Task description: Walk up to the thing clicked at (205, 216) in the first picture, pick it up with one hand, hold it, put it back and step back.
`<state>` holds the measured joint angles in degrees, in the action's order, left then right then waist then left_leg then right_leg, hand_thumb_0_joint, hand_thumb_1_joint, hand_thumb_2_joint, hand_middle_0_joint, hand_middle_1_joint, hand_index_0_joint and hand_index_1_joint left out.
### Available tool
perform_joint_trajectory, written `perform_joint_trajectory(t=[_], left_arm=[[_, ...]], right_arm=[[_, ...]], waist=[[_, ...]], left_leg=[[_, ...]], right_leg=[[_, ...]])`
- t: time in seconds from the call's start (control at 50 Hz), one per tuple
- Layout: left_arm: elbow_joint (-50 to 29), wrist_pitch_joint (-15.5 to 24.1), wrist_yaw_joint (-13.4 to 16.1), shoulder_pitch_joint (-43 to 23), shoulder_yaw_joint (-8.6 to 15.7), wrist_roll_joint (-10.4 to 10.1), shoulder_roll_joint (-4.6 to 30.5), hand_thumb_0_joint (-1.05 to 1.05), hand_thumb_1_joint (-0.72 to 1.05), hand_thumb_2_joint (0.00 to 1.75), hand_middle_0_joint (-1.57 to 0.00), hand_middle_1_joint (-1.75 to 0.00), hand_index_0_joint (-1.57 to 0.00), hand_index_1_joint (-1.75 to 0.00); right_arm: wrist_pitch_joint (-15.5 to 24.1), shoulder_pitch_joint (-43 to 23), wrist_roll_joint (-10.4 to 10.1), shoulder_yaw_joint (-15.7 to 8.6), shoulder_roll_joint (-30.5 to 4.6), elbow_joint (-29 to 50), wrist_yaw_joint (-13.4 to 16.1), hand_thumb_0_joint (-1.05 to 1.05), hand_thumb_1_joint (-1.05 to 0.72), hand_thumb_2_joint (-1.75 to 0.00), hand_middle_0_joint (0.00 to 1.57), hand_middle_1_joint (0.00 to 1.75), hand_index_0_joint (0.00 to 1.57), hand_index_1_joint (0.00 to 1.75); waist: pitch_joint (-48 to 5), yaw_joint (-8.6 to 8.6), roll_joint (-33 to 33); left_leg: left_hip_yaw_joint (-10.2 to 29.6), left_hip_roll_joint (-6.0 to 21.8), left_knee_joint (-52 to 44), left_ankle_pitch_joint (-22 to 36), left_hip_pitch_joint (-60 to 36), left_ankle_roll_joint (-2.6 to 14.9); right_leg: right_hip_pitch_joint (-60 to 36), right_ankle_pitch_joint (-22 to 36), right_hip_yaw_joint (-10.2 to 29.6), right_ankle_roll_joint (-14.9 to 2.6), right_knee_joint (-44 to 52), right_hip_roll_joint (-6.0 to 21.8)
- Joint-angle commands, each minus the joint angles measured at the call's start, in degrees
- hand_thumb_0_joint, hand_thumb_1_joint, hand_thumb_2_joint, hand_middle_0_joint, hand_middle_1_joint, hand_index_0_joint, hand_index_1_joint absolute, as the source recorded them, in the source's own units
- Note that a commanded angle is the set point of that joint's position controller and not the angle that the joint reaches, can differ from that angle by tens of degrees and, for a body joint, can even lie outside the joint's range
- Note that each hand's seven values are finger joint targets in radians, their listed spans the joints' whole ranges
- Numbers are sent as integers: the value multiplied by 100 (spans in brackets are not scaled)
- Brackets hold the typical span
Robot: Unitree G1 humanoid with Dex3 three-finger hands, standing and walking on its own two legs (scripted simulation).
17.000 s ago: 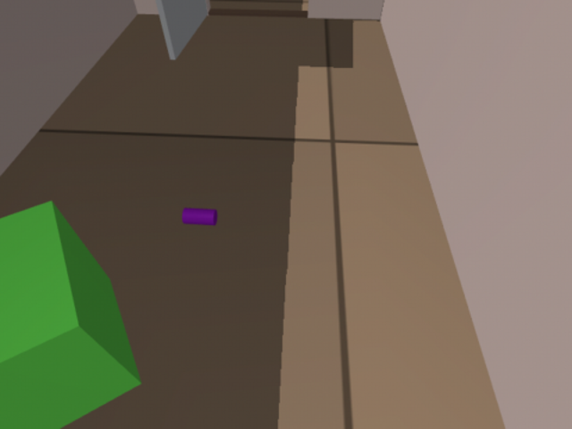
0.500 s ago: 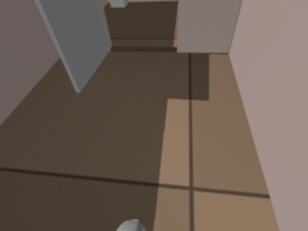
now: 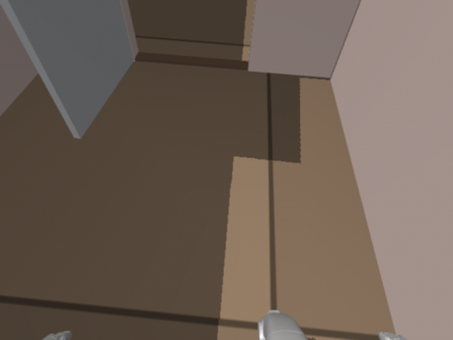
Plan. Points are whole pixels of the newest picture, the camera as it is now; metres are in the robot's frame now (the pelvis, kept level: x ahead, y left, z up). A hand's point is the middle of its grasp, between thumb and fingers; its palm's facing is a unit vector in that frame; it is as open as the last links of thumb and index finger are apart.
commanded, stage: walk up
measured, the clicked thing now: out of the picture -0.31 +0.47 -0.74
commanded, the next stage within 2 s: none
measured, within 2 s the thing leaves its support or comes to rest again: neither
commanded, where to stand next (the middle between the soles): +1.06 +0.01 m, yaw -1 degrees
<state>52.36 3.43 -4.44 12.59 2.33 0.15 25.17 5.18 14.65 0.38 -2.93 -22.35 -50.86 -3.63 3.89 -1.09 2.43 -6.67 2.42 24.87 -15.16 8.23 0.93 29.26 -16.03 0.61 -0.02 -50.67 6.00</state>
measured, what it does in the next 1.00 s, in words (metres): walks ahead: right foot, then left foot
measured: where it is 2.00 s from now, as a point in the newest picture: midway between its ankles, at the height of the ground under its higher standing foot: (216, 186)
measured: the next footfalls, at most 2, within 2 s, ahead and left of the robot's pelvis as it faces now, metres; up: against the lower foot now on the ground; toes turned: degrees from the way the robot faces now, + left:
right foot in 0.16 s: +0.27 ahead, -0.17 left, +0.00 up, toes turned -5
left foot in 0.54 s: +0.46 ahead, +0.13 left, +0.00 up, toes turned +8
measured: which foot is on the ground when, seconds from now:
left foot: down 0.00-0.16, up 0.18-0.52, down 0.54-1.00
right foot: up 0.00-0.14, down 0.16-0.56, up 0.58-1.00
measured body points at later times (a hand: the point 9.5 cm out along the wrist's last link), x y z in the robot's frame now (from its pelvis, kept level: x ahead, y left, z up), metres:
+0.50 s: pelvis +0.28 -0.01 -0.01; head +0.29 +0.00 +0.44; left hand +0.28 +0.32 -0.13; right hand +0.40 -0.33 -0.11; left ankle +0.41 +0.12 -0.73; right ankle +0.23 -0.16 -0.74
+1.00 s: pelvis +0.52 +0.01 -0.01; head +0.55 +0.01 +0.44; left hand +0.66 +0.32 -0.12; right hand +0.51 -0.31 -0.12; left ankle +0.42 +0.12 -0.74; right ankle +0.65 -0.12 -0.73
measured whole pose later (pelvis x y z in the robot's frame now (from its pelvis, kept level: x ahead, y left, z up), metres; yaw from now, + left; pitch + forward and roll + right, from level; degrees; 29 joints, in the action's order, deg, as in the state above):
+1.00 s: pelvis +0.52 +0.01 -0.01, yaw -2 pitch -2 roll +1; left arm 51.9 1.9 -5.0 9.6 2.7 0.9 24.1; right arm 4.1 21.5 0.5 -3.1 -23.7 -51.0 -2.7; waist 4.7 -3.5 1.1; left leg -9.7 1.2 24.3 -22.8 -0.3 0.2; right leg 26.0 -6.0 -3.0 -2.1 -31.9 3.8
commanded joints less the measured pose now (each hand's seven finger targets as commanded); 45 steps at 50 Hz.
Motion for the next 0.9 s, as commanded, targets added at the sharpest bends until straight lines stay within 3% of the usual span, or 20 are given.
perform_joint_trajectory(t=[0.0,0.08,0.12,0.14,0.16,0.18,0.2,0.26,0.3,0.38,0.44,0.48,0.5,0.52,0.54,0.56,0.6,0.66,0.76,0.88], left_arm=[[-406,155,-81,-237,326,36,902,0,90,90,-20,-30,-20,-30],[-142,148,-43,284,468,35,1012,0,90,90,-20,-30,-20,-30],[109,215,64,1265,667,59,1399,0,90,90,-20,-30,-20,-30],[84,265,170,1767,813,113,1923,0,90,90,-20,-30,-20,-30],[-116,289,200,1547,770,20,2226,0,90,90,-20,-30,-20,-30],[-252,277,217,1053,714,-57,2119,0,90,90,-20,-30,-20,-30],[-327,282,240,719,683,-71,1896,0,90,90,-20,-30,-20,-30],[-385,307,254,283,524,-42,1419,0,90,90,-20,-30,-20,-30],[-463,333,250,230,505,-1,1402,0,90,90,-20,-30,-20,-30],[-531,377,212,300,542,42,1526,0,90,90,-20,-30,-20,-30],[-570,343,176,183,504,32,1582,0,90,90,-20,-30,-20,-30],[-558,293,164,134,437,53,1481,0,90,90,-20,-30,-20,-30],[-586,296,169,117,366,106,1294,0,90,90,-20,-30,-20,-30],[-607,284,195,362,241,50,933,0,90,90,-20,-30,-20,-30],[-611,248,210,585,180,-40,672,0,90,90,-20,-30,-20,-30],[-532,220,305,422,280,7,1325,0,90,90,-20,-30,-20,-30],[-247,196,290,607,255,-87,1313,0,90,90,-20,-30,-20,-30],[-62,124,210,911,286,-78,1157,0,90,90,-20,-30,-20,-30],[-336,24,65,201,267,-18,974,0,90,90,-20,-30,-20,-30],[-596,21,-38,-647,250,29,750,0,90,90,-20,-30,-20,-30]], right_arm=[[160,-135,-12,-506,-1660,468,52,0,-90,-90,20,30,20,30],[77,-369,-31,-509,-1697,540,82,0,-90,-90,20,30,20,30],[59,-57,15,-350,-1291,522,84,0,-90,-90,20,30,20,30],[54,267,-10,-202,-862,598,77,0,-90,-90,20,30,20,30],[11,238,-46,-271,-1192,585,123,0,-90,-90,20,30,20,30],[-21,-59,-32,-349,-1520,473,167,0,-90,-90,20,30,20,30],[-9,-110,-93,-340,-1548,409,155,0,-90,-90,20,30,20,30],[-65,271,-81,-322,-1388,135,57,0,-90,-90,20,30,20,30],[-110,319,-22,-351,-1305,112,-36,0,-90,-90,20,30,20,30],[-93,-242,56,-397,-1233,329,-153,0,-90,-90,20,30,20,30],[-48,-318,70,-456,-1219,331,-174,0,-90,-90,20,30,20,30],[-15,46,94,-535,-1306,199,-137,0,-90,-90,20,30,20,30],[2,688,92,-620,-1497,22,-76,0,-90,-90,20,30,20,30],[53,1368,162,-725,-1847,-101,13,0,-90,-90,20,30,20,30],[94,1376,141,-798,-2288,71,82,0,-90,-90,20,30,20,30],[73,1017,-95,-808,-2400,185,90,0,-90,-90,20,30,20,30],[87,384,-80,-589,-1856,313,152,0,-90,-90,20,30,20,30],[150,214,-72,-439,-1525,337,167,0,-90,-90,20,30,20,30],[184,328,-16,-470,-1583,427,180,0,-90,-90,20,30,20,30],[81,471,-5,-485,-1581,458,152,0,-90,-90,20,30,20,30]], waist=[[-75,6,-1060],[-378,439,-770],[-919,932,513],[-1052,1000,1780],[-897,869,1261],[-549,748,587],[-333,635,432],[-110,194,612],[-78,158,645],[-139,317,509],[-161,215,390],[-228,-98,50],[-545,-444,-374],[-938,-743,-1555],[-835,-622,-2222],[-705,-514,-1321],[-222,-125,-630],[-224,86,-1082],[81,-21,-1000],[-1,-202,-831]], left_leg=[[653,1200,-1127,418,268,1044],[530,1172,-239,239,796,795],[-11,471,2287,734,1458,519],[6,-254,3951,-1148,2545,289],[505,-370,4649,-1559,3143,151],[1028,18,4955,-1217,3127,161],[1107,221,4852,-724,3183,170],[1079,499,3736,-389,2400,106],[846,459,2915,-336,2187,-6],[501,395,1565,213,1849,-53],[249,288,1062,696,1052,-42],[15,52,892,466,76,21],[84,-39,926,123,-776,147],[1277,669,82,-1160,-1533,507],[4340,2125,-1268,-2291,-1736,879],[4690,2404,-1429,-2294,-1140,1237],[2846,1793,-1150,-824,-561,846],[1510,1403,-1121,819,-154,747],[934,1346,-1373,1260,-312,964],[418,1074,-1062,1663,-525,759]], right_leg=[[-428,1024,-259,-60,1374,70],[-1892,1235,-575,-167,1578,-199],[-3471,115,-353,-357,2056,-259],[-4046,-1073,1864,-621,2858,1043],[-3800,-1659,3959,-1167,3881,2008],[-3212,-1687,3858,-1435,3927,1963],[-2932,-1209,3051,-1491,3811,1714],[-1862,-264,1357,-1215,3779,1090],[-1656,-22,782,-1257,3765,934],[-1572,-698,470,-1239,3758,906],[-1137,-990,284,-1107,3553,894],[-634,-721,-52,-960,2836,663],[-388,98,-211,-834,1805,504],[143,570,-687,-585,-281,-11],[1431,-1199,-339,-288,-1496,-918],[1264,-1198,416,-360,-1902,-533],[1004,-303,697,-268,-1670,-198],[440,67,464,-113,-1030,-37],[659,608,180,16,105,14],[-46,1252,-410,-131,1728,-205]])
